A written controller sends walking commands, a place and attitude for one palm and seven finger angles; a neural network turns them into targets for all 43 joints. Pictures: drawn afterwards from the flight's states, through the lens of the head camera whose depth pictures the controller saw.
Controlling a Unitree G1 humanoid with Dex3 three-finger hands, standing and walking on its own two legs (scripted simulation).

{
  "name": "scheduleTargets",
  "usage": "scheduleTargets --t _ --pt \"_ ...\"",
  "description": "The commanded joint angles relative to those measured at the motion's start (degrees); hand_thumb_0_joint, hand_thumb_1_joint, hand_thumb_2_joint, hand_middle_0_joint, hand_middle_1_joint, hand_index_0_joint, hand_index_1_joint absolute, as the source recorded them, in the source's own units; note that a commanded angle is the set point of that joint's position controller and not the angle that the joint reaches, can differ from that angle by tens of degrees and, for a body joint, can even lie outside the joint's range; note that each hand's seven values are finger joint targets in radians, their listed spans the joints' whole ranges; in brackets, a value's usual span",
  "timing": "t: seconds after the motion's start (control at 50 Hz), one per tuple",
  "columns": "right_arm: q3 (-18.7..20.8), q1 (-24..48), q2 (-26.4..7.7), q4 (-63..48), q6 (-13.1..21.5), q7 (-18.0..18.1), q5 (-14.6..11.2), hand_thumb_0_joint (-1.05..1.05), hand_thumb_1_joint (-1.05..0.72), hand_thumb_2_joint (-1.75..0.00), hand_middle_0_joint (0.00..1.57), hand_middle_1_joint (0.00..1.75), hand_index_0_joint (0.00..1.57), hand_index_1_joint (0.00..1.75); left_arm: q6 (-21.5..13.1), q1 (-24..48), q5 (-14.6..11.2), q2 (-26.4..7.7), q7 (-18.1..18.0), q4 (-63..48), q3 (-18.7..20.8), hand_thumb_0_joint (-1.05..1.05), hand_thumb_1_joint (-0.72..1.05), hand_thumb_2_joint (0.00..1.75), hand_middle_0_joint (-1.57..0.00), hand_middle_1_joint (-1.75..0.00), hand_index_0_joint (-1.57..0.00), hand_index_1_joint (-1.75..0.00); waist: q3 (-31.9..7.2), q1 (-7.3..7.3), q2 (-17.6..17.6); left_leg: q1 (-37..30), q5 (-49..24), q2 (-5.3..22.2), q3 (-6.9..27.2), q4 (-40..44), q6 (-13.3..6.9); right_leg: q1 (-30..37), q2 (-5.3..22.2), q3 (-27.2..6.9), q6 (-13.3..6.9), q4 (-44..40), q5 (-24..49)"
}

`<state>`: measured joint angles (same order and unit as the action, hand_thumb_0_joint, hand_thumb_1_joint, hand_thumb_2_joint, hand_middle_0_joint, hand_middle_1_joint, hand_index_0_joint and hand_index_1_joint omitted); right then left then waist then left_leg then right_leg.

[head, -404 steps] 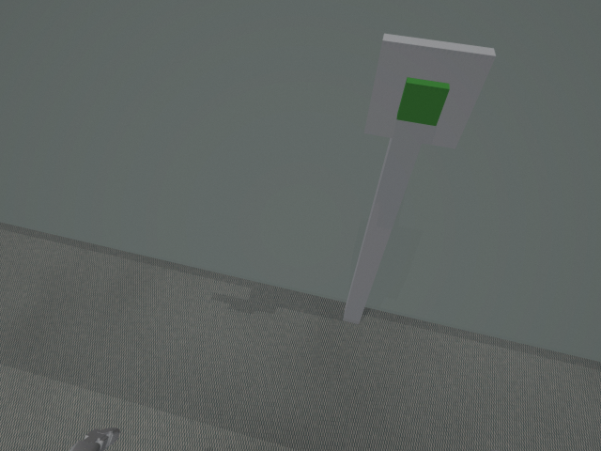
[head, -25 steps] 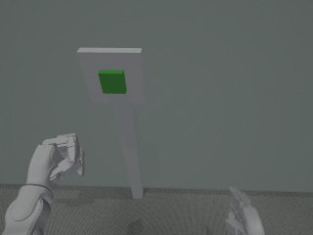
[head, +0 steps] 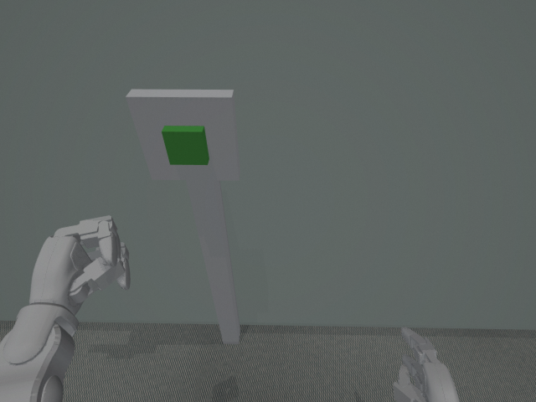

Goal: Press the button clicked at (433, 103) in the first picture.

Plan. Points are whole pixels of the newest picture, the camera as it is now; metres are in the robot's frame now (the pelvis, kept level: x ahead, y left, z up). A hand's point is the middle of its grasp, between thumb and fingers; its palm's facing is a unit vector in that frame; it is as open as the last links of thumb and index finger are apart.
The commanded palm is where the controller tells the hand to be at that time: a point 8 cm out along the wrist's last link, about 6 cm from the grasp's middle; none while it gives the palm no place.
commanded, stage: raise the hand and make a fist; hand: left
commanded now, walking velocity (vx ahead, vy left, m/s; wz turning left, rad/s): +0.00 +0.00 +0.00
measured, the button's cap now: (187, 144) +0.49 +0.21 +0.16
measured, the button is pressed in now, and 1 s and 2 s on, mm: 0 0 0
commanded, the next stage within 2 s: aim a knuckle at the button in 0.06 s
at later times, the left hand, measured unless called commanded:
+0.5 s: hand (147, 239) +0.28 +0.20 +0.15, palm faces +0.08 -1.00 -0.03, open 3.1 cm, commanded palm +0.25 +0.25 +0.15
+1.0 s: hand (181, 207) +0.35 +0.18 +0.14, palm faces +0.09 -1.00 -0.01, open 3.1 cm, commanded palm +0.33 +0.23 +0.13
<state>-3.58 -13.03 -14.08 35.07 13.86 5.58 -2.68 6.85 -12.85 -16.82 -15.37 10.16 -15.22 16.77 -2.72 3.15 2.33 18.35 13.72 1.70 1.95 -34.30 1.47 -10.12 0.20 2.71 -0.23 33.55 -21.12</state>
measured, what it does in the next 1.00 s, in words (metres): stands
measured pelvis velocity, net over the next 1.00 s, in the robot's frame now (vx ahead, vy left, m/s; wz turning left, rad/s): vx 0.01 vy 0.00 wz -0.02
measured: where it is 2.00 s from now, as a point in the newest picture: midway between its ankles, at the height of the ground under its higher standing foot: outside the picture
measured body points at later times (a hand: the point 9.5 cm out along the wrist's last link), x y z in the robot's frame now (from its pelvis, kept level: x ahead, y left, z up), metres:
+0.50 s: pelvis +0.00 +0.00 +0.00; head -0.03 -0.01 +0.45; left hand +0.27 +0.25 +0.15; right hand +0.19 -0.22 -0.07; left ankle +0.05 +0.14 -0.73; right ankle -0.03 -0.11 -0.73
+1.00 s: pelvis +0.01 +0.00 +0.00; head +0.01 -0.01 +0.45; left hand +0.34 +0.23 +0.14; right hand +0.17 -0.23 -0.09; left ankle +0.05 +0.14 -0.73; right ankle -0.03 -0.11 -0.73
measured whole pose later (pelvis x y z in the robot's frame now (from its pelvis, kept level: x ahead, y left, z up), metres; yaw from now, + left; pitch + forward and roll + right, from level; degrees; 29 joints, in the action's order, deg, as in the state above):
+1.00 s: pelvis +0.01 +0.00 +0.00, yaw -1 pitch +1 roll +0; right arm -2.6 -12.5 -13.9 37.2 8.6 5.0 -2.2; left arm 3.4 11.9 -11.4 -12.6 4.4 9.9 11.7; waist -1.9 0.8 2.0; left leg 20.7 14.5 1.5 0.4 -34.5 1.1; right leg -13.3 0.7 1.2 0.2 34.6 -21.8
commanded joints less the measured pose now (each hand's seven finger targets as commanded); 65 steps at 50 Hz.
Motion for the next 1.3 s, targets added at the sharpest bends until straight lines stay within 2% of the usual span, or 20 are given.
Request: scheduleTargets --t 0.0,0.06,0.1,0.14,0.26,0.3,0.36,0.42,0.48,0.5,0.58,0.6,0.64,0.7,0.78,0.92,1.04,1.1,1.16,1.28 --pt "2.2 8.4 -5.5 -9.0 4.2 0.4 -0.3 0.0 -0.9 -0.9 0.2 0.3 0.2 0.3 -6.0 11.9 -1.0 -8.5 0.5 -10.6 2.6 0.0 0.9 0.9 -1.3 -1.5 -1.3 -1.5 -3.7 -0.73 0.1 -9.2 -3.6 -2.2 -1.4 4.0 -2.9 -8.5 -1.2 0.2 0.4 -8.5 8.8" --pt "2.2 8.7 -5.8 -9.1 4.0 0.9 -0.6 0.0 -0.9 -0.9 0.2 0.3 0.2 0.3 -3.7 11.5 -1.0 -8.8 2.0 -8.5 1.9 0.0 0.9 0.9 -1.3 -1.5 -1.3 -1.5 -2.4 -0.46 0.6 -8.7 -2.3 -2.4 -1.3 4.8 -3.0 -8.8 -1.0 0.2 0.4 -8.8 7.8" --pt "2.2 9.0 -6.1 -9.2 3.9 1.2 -0.6 0.0 -0.9 -0.9 0.2 0.3 0.2 0.3 -2.2 10.4 -1.5 -10.0 2.4 -7.1 3.4 0.0 0.9 0.9 -1.3 -1.5 -1.3 -1.5 -1.7 0.06 -2.5 -7.6 -1.9 -2.4 -1.2 4.7 -3.1 -8.5 -1.0 -0.2 0.7 -9.6 6.7" --pt "2.1 9.6 -5.6 -9.7 3.8 1.3 -0.6 0.0 -0.9 -0.9 0.2 0.3 0.2 0.3 -2.0 12.0 -1.5 -10.6 2.0 -9.5 4.2 0.0 0.9 0.9 -1.3 -1.5 -1.3 -1.5 -2.9 0.18 -1.2 -8.6 -2.1 -2.5 -1.2 5.0 -3.1 -8.4 -0.8 -0.1 0.6 -9.5 6.3" --pt "2.1 8.7 -5.4 -8.0 4.6 1.2 -0.2 0.0 -0.9 -0.9 0.2 0.3 0.2 0.3 -5.7 21.6 -0.4 -8.3 -0.6 -9.0 1.7 0.0 0.9 0.9 -1.3 -1.5 -1.3 -1.5 -4.5 -1.42 -0.2 -10.8 -2.9 -2.3 -0.8 4.8 -3.0 -9.6 -1.3 0.7 0.4 -8.1 7.3" --pt "2.1 8.1 -5.6 -7.2 4.5 1.2 -0.1 0.0 -0.9 -0.9 0.2 0.3 0.2 0.3 -6.1 22.4 0.1 -8.6 -0.9 -5.8 1.3 0.0 0.9 0.9 -1.3 -1.5 -1.3 -1.5 -4.0 -1.67 -1.5 -10.1 -2.2 -2.2 -0.8 4.7 -3.0 -9.8 -1.3 0.4 0.4 -8.4 6.7" --pt "2.2 8.4 -5.5 -7.5 4.1 1.2 -0.1 0.0 -0.9 -0.9 0.2 0.3 0.2 0.3 -5.3 23.7 1.2 -7.2 -0.6 -3.0 -0.9 0.0 0.9 0.9 -1.3 -1.5 -1.3 -1.5 -5.1 -1.41 0.9 -10.6 -3.0 -2.3 -1.0 4.8 -3.0 -9.2 -1.0 0.4 0.2 -7.7 8.4" --pt "2.2 8.7 -5.9 -7.3 3.0 1.4 -0.3 0.0 -0.9 -0.9 0.2 0.3 0.2 0.3 -3.7 24.9 1.2 -8.9 -0.5 1.8 0.4 0.0 0.9 0.9 -1.3 -1.5 -1.3 -1.5 -3.9 -1.08 -2.1 -8.7 -2.5 -2.3 -1.1 5.0 -3.0 -8.8 -0.8 0.0 0.4 -8.3 8.0" --pt "2.1 9.0 -5.6 -8.1 2.6 1.2 -0.1 0.0 -0.9 -0.9 0.2 0.3 0.2 0.3 -3.7 28.6 1.7 -8.4 -1.5 0.2 0.0 0.0 0.9 0.9 -1.3 -1.5 -1.3 -1.5 -7.0 -0.68 1.0 -10.3 -4.5 -2.5 -1.2 4.9 -2.9 -7.8 -0.8 0.3 0.0 -7.2 10.4" --pt "2.2 8.7 -5.7 -7.8 2.4 1.1 0.0 0.0 -0.9 -0.9 0.2 0.3 0.2 0.3 -3.8 29.1 1.6 -9.5 -2.0 1.2 1.3 0.0 0.9 0.9 -1.3 -1.5 -1.3 -1.5 -7.5 -0.66 -1.5 -9.8 -4.8 -2.3 -1.0 4.9 -2.9 -7.2 -1.0 0.4 0.1 -7.2 10.4" --pt "2.4 8.4 -5.7 -7.2 1.5 0.9 0.2 0.0 -0.9 -0.9 0.2 0.3 0.2 0.3 -5.6 33.8 2.1 -10.0 -3.3 3.6 2.2 0.0 0.9 0.9 -1.3 -1.5 -1.3 -1.5 -8.0 -1.25 -1.1 -10.3 -6.3 -2.2 -1.4 4.5 -2.8 -7.3 -1.0 0.3 0.0 -6.6 12.3" --pt "2.5 8.3 -5.7 -7.2 1.4 0.7 0.3 0.0 -0.9 -0.9 0.2 0.3 0.2 0.3 -6.1 34.2 2.3 -9.3 -3.5 3.9 1.2 0.0 0.9 0.9 -1.3 -1.5 -1.3 -1.5 -8.8 -1.24 -2.0 -10.4 -7.0 -2.2 -1.4 4.3 -2.9 -6.9 -1.1 0.3 0.0 -6.4 13.1" --pt "2.5 8.2 -5.5 -7.3 1.2 0.5 0.2 0.0 -0.9 -0.9 0.2 0.3 0.2 0.3 -6.5 36.3 2.9 -7.2 -3.5 4.6 -1.2 0.0 0.9 0.9 -1.3 -1.5 -1.3 -1.5 -8.7 -1.84 1.1 -11.3 -7.5 -2.3 -1.7 4.2 -2.8 -7.7 -0.9 0.3 -0.1 -6.0 14.2" --pt "2.9 7.4 -6.1 -6.8 0.4 0.5 0.0 0.0 -0.9 -0.9 0.2 0.3 0.2 0.3 -6.2 37.3 3.2 -6.3 -3.2 8.7 -2.5 0.0 0.9 0.9 -1.3 -1.5 -1.3 -1.5 -8.3 -2.45 -1.7 -10.5 -7.0 -2.1 -1.6 3.7 -3.0 -8.4 -1.2 0.3 0.0 -6.2 14.2" --pt "3.2 7.2 -6.2 -7.3 -0.8 0.4 -0.1 0.0 -0.9 -0.9 0.2 0.3 0.2 0.3 -5.4 38.9 3.7 -7.1 -3.3 10.0 -1.9 0.0 0.9 0.9 -1.3 -1.5 -1.3 -1.5 -10.3 -1.92 0.4 -10.8 -8.8 -2.3 -1.9 3.5 -2.8 -7.5 -1.0 0.3 -0.2 -5.2 16.5" --pt "3.6 6.4 -6.1 -7.0 -2.2 -0.1 0.4 0.0 -0.9 -0.9 0.2 0.3 0.2 0.3 -8.2 43.8 4.8 -7.2 -6.3 11.1 -1.4 0.0 0.9 0.9 -1.3 -1.5 -1.3 -1.5 -13.0 -2.21 -1.4 -11.3 -11.0 -1.9 -2.0 2.6 -2.8 -7.2 -1.2 0.2 -0.2 -4.0 18.7" --pt "3.6 5.2 -6.6 -5.7 -4.4 -0.1 0.2 0.0 -0.9 -0.9 0.2 0.3 0.2 0.3 -7.7 48.8 5.6 -7.6 -6.6 19.9 -2.0 0.0 0.9 0.9 -1.3 -1.5 -1.3 -1.5 -10.0 -3.38 -2.3 -9.0 -9.5 -2.0 -2.0 2.3 -2.8 -8.8 -1.2 -0.1 -0.2 -4.3 18.1" --pt "3.8 4.6 -6.7 -5.7 -5.3 -0.1 0.1 0.0 -0.9 -0.9 0.2 0.3 0.2 0.3 -7.5 52.0 5.9 -7.1 -6.5 22.0 -3.0 0.0 0.9 0.9 -1.3 -1.5 -1.3 -1.5 -11.4 -3.79 -2.7 -9.1 -9.5 -2.0 -2.0 1.7 -3.0 -8.9 -1.3 -0.2 -0.2 -4.3 17.8" --pt "4.0 4.0 -6.6 -5.7 -5.7 -0.1 0.2 0.0 -0.9 -0.9 0.2 0.3 0.2 0.3 -8.8 55.5 6.0 -7.4 -6.8 22.6 -2.7 0.0 0.9 0.9 -1.3 -1.5 -1.3 -1.5 -14.1 -3.96 -0.6 -9.9 -10.5 -2.1 -2.2 1.1 -2.9 -8.8 -1.2 -0.6 -0.2 -3.6 19.4" --pt "4.4 2.0 -6.8 -4.6 -6.6 -0.5 0.5 0.0 -0.9 -0.9 0.2 0.3 0.2 0.3 -12.4 60.9 6.7 -8.4 -7.8 27.9 -2.1 0.0 0.9 0.9 -1.3 -1.5 -1.3 -1.5 -15.8 -4.63 -1.5 -9.1 -11.1 -2.1 -2.0 0.1 -2.9 -9.2 -1.5 -0.6 -0.3 -2.6 20.2"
